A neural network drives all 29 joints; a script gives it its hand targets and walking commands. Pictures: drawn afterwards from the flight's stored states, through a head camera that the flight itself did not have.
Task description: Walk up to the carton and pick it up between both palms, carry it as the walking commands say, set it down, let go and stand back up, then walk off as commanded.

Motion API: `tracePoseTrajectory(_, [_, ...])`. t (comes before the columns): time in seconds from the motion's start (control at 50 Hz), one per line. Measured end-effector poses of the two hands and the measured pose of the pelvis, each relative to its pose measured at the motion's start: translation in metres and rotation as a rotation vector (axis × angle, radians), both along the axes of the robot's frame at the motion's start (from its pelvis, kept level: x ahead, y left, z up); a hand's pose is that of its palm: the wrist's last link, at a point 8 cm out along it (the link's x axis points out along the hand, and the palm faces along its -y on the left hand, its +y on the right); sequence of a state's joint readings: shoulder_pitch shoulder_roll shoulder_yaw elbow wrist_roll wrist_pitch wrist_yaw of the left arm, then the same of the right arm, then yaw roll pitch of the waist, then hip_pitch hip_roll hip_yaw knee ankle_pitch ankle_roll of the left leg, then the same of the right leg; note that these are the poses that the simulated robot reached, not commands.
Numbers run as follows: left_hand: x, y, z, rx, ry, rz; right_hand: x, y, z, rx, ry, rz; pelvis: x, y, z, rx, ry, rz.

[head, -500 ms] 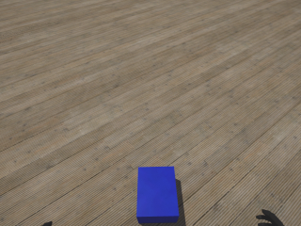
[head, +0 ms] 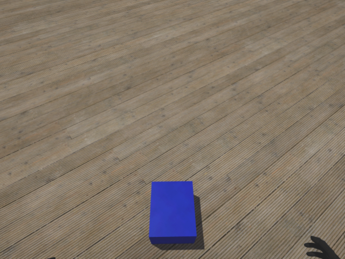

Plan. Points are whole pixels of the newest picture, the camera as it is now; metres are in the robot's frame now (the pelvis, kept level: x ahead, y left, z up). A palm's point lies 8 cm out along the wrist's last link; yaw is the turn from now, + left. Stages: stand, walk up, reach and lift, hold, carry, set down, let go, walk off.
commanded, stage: walk up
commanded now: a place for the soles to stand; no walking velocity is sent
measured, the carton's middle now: (172, 212) +0.45 +0.02 -0.68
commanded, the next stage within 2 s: reach and lift in 1.36 s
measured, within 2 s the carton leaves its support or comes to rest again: neither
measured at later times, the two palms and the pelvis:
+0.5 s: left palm out of the picture +0.11 +0.34 -0.10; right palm out of the picture +0.12 -0.33 -0.09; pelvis +0.00 +0.00 -0.01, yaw +1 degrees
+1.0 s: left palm out of the picture +0.09 +0.33 -0.11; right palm out of the picture +0.15 -0.33 -0.10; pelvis +0.01 -0.01 -0.02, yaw +2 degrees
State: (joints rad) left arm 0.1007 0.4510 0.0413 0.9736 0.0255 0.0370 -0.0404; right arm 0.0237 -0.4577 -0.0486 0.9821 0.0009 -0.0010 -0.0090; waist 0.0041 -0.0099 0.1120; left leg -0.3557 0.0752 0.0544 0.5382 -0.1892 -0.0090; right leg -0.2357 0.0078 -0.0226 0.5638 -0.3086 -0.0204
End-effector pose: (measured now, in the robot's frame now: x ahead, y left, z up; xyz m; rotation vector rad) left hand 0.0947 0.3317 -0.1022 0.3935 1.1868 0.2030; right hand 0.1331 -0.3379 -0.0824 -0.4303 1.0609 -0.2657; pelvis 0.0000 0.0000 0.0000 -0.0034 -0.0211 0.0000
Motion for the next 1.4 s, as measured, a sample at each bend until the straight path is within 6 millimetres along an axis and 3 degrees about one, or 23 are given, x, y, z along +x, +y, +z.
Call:
tracePoseTrajectory(0.08, [-0.009,-0.002,-0.003,-0.001,0.003,0.011,-0.007,-0.002,-0.005,-0.008,0.014,0.012,-0.003,0.000,-0.004,0.000,-0.011,0.009])
tracePoseTrajectory(0.3, [-0.001,0.003,-0.005,-0.010,-0.043,0.011,-0.025,0.008,-0.013,-0.005,0.045,0.021,0.000,0.004,-0.008,-0.006,-0.002,0.020])
tracePoseTrajectory(0.48, [0.012,0.007,-0.003,-0.003,-0.078,0.008,-0.013,0.010,-0.009,-0.015,0.015,0.047,0.004,0.005,-0.011,-0.006,0.008,0.021])
tracePoseTrajectory(0.78, [0.015,0.007,-0.005,0.004,-0.096,0.021,0.012,0.013,-0.011,-0.020,-0.027,0.096,0.009,0.005,-0.016,0.001,0.013,0.028])
tracePoseTrajectory(0.98, [-0.004,-0.004,-0.006,0.023,-0.076,0.022,0.016,0.004,-0.015,-0.010,-0.039,0.097,0.007,-0.007,-0.018,0.016,0.012,0.038])
tracePoseTrajectory(1.18, [0.005,-0.014,0.002,0.012,-0.129,0.039,0.017,0.011,-0.014,0.024,-0.038,0.126,0.007,-0.013,-0.012,0.001,0.008,0.057])
tracePoseTrajectory(1.4, [0.019,-0.010,0.014,0.007,-0.194,0.055,0.029,0.017,-0.004,0.035,-0.069,0.132,0.005,-0.011,-0.008,0.006,0.011,0.062])
